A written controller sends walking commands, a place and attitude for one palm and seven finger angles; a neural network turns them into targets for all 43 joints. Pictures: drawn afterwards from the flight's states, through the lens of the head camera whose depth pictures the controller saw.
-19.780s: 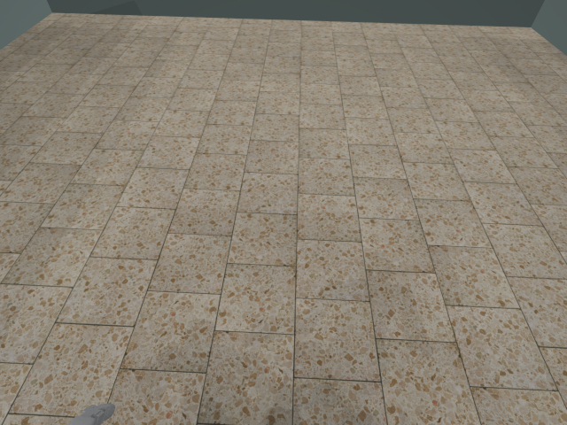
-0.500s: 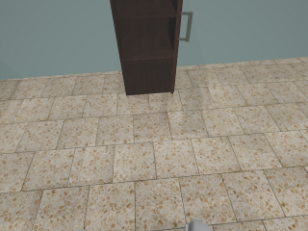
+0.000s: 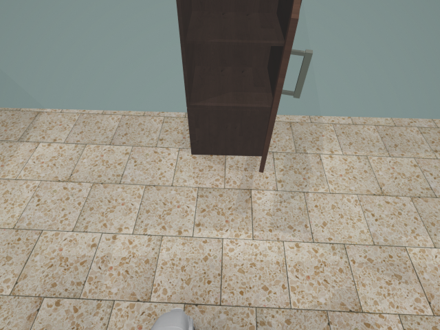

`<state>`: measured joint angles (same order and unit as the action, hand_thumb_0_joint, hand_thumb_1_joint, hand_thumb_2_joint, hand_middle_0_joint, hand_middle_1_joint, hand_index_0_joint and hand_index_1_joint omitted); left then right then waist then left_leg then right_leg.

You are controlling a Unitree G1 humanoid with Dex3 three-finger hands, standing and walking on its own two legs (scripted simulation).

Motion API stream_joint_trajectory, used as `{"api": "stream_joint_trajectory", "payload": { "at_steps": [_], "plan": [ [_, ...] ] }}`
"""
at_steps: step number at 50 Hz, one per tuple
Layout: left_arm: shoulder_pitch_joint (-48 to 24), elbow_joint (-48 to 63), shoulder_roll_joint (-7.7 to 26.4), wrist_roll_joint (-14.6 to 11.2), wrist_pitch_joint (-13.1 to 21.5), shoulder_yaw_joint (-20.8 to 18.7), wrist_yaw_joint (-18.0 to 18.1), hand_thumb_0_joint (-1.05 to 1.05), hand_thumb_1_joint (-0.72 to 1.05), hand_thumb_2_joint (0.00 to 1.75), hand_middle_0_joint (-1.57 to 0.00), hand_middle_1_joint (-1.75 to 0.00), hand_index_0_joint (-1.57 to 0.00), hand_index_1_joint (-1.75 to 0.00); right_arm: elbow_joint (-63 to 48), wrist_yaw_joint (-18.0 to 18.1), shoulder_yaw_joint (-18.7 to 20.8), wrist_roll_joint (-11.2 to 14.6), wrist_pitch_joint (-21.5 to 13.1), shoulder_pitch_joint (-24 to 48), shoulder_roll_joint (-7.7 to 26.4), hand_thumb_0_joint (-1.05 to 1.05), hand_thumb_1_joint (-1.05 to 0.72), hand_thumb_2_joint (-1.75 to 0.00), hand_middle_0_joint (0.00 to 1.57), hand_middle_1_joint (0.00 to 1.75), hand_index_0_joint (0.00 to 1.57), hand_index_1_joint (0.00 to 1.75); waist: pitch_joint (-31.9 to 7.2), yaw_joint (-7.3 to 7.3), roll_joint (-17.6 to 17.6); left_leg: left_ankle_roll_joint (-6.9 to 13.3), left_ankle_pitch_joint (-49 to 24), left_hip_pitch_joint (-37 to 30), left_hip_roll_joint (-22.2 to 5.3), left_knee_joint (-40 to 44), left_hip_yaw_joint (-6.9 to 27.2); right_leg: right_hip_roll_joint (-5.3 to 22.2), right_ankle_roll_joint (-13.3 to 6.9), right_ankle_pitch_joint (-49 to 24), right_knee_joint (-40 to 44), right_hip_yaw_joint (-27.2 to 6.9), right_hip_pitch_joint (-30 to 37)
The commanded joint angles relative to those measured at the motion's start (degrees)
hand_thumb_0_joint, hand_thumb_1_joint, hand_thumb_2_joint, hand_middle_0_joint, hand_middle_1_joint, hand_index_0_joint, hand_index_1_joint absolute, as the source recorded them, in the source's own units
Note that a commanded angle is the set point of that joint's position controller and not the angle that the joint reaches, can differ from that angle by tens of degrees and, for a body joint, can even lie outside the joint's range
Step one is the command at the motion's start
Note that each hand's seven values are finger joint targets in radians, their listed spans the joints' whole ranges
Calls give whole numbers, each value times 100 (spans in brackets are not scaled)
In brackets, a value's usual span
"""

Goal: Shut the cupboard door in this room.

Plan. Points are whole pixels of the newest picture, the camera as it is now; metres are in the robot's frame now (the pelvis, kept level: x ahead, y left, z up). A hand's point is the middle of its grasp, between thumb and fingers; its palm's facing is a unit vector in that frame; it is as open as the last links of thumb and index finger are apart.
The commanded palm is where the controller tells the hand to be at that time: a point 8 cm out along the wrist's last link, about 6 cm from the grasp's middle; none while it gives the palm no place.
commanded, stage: turn or walk to find it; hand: left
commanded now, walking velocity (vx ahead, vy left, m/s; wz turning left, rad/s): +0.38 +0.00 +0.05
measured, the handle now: (295, 74) +0.79 -0.14 +0.05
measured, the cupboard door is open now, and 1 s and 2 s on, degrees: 77 77 77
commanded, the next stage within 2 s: stand and wait in 0.04 s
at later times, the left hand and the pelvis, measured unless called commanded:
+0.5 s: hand (150, 276) +0.25 +0.19 -0.16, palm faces +0.01 -0.97 -0.23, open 7.4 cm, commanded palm none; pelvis +0.16 +0.01 -0.01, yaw -1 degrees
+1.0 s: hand (153, 309) +0.18 +0.17 -0.17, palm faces +0.06 -0.98 -0.19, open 7.3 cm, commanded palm none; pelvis +0.20 +0.00 +0.01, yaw +1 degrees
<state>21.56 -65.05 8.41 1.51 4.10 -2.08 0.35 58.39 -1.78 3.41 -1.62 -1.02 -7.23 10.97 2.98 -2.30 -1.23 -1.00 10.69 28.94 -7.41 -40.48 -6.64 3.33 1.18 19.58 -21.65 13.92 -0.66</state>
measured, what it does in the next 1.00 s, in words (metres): walks ahead: left foot, then right foot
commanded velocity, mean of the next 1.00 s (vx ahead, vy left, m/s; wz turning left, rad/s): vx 0.01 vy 0.00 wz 0.00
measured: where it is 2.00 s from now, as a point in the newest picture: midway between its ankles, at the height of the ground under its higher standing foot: outside the picture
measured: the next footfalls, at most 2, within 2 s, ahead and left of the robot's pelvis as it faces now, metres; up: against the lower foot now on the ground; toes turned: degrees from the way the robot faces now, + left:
left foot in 0.06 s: +0.19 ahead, +0.14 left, +0.00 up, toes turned +16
right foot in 0.46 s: +0.24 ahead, -0.11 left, +0.00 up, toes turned -8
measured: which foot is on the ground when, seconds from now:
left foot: up 0.00-0.04, down 0.06-1.00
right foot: down 0.00-0.08, up 0.10-0.44, down 0.46-1.00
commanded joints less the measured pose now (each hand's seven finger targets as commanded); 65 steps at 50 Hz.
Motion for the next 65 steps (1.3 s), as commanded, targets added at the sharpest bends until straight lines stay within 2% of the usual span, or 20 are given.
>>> {"api": "stream_joint_trajectory", "payload": {
  "at_steps": [1,2,3,4,5,8,10,12,19,21,22,23,24,25,26,28,31,36,46,65],
  "plan": [
    [53,188,1011,-20,59,-183,22,0,90,90,-20,-30,-20,-30,-274,-15,53,10,-204,-285,248,0,-90,-90,20,30,20,30,195,341,502,154,68,-1072,285,705,-258,1469,-696,-2370,59,-752,-541],
    [-20,223,984,-49,43,-181,22,0,90,90,-20,-30,-20,-30,-70,22,103,-22,-249,-970,438,0,-90,-90,20,30,20,30,-181,665,136,222,-42,-2168,407,1058,-259,1173,-539,-2778,-1015,-421,-884],
    [147,292,757,-83,33,-144,-7,0,90,90,-20,-30,-20,-30,143,94,225,-80,-291,-1781,944,0,-90,-90,20,30,20,30,-866,928,-802,537,-330,-3542,-457,1389,933,595,-224,-1988,-2559,-154,-1815],
    [192,433,483,-137,45,-46,-52,0,90,90,-20,-30,-20,-30,298,172,345,-42,-285,-2372,1497,0,-90,-90,20,30,20,30,-1311,1024,-1952,1118,-1603,-4470,-1771,1845,2714,-87,-13,1261,-4252,-273,-3100],
    [-121,572,612,-109,41,-56,2,0,90,90,-20,-30,-20,-30,338,219,289,39,-222,-2319,1442,0,-90,-90,20,30,20,30,-1229,984,-1329,1389,-2303,-4292,-1952,1926,2618,51,-135,1504,-4926,-904,-3382],
    [-469,432,438,-86,-52,-73,8,0,90,90,-20,-30,-20,-30,99,286,85,52,-300,-1209,713,0,-90,-90,20,30,20,30,-326,519,-519,1141,-2951,-2603,-1503,2155,1549,501,-24,634,-5017,-1239,-3236],
    [-187,324,236,-62,-177,-30,9,0,90,90,-20,-30,-20,-30,116,308,-18,67,-360,-970,468,0,-90,-90,20,30,20,30,-268,255,-495,934,-3260,-2057,-1151,2283,830,502,62,346,-4460,-1191,-2725],
    [-22,269,147,-67,-277,-27,28,0,90,90,-20,-30,-20,-30,146,319,-52,81,-371,-864,405,0,-90,-90,20,30,20,30,-359,96,-513,886,-3302,-1725,-951,2374,513,430,110,56,-4037,-1135,-2329],
    [-472,491,171,-42,-387,33,64,0,90,90,-20,-30,-20,-30,225,331,-10,44,-202,-756,443,0,-90,-90,20,30,20,30,-172,85,-591,864,-2149,-1547,-774,2164,434,203,151,-579,-1806,-866,-1519],
    [-334,418,307,-42,-340,23,78,0,90,90,-20,-30,-20,-30,303,330,-11,55,-144,-792,409,0,-90,-90,20,30,20,30,-155,-26,-405,645,-1464,-1439,-628,1819,456,174,151,-1105,-873,-826,-1008],
    [-194,365,451,-31,-299,7,96,0,90,90,-20,-30,-20,-30,344,323,-40,71,-131,-833,288,0,-90,-90,20,30,20,30,-135,-92,-75,405,-824,-1307,-413,1539,334,322,145,-1567,-386,-991,-682],
    [-152,333,694,-18,-234,10,121,0,90,90,-20,-30,-20,-30,363,310,-83,103,-114,-972,64,0,-90,-90,20,30,20,30,-221,-28,580,139,167,-1091,-31,1159,155,835,-23,-2249,-82,-1715,-508],
    [-365,347,925,-45,-201,14,120,0,90,90,-20,-30,-20,-30,361,289,-120,115,-56,-1176,-98,0,-90,-90,20,30,20,30,-42,189,1183,-34,1167,-980,294,1067,13,1424,-374,-2623,183,-2217,-712],
    [-536,415,1018,-76,-224,19,109,0,90,90,-20,-30,-20,-30,449,287,-124,109,14,-1378,-106,0,-90,-90,20,30,20,30,9,275,1154,-72,1422,-1388,351,986,53,1637,-642,-2195,446,-2159,-1169],
    [-742,439,982,-86,-209,-15,122,0,90,90,-20,-30,-20,-30,515,297,-134,90,94,-1448,-150,0,-90,-90,20,30,20,30,21,336,1681,-97,1455,-1580,279,878,103,1462,-719,-1785,657,-2170,-1414],
    [-886,437,754,-113,-202,29,135,0,90,90,-20,-30,-20,-30,625,302,-152,77,81,-1507,-77,0,-90,-90,20,30,20,30,74,345,1418,-64,975,-1785,206,1031,245,1181,-682,-1661,632,-1936,-1524],
    [-824,395,606,-171,-188,57,154,0,90,90,-20,-30,-20,-30,803,314,-185,86,-28,-1707,-35,0,-90,-90,20,30,20,30,-286,318,435,-11,-563,-2052,20,1810,403,693,-406,-2251,-19,-1399,-994],
    [-581,265,496,-155,-253,81,179,0,90,90,-20,-30,-20,-30,801,359,-191,99,-56,-1460,-65,0,-90,-90,20,30,20,30,-159,172,-188,52,-805,-1964,-82,2107,404,511,-253,-2210,-39,-1239,-698],
    [-345,110,453,-135,-278,138,199,0,90,90,-20,-30,-20,-30,803,410,-210,119,6,-1476,-42,0,-90,-90,20,30,20,30,162,227,216,93,-483,-2112,-93,2255,376,479,-243,-2078,156,-1236,-849],
    [40,-33,286,-112,-265,183,220,0,90,90,-20,-30,-20,-30,781,424,-234,127,-27,-1513,-64,0,-90,-90,20,30,20,30,310,226,99,154,-154,-2070,-44,2364,386,443,-245,-1586,276,-1313,-971]
  ]
}}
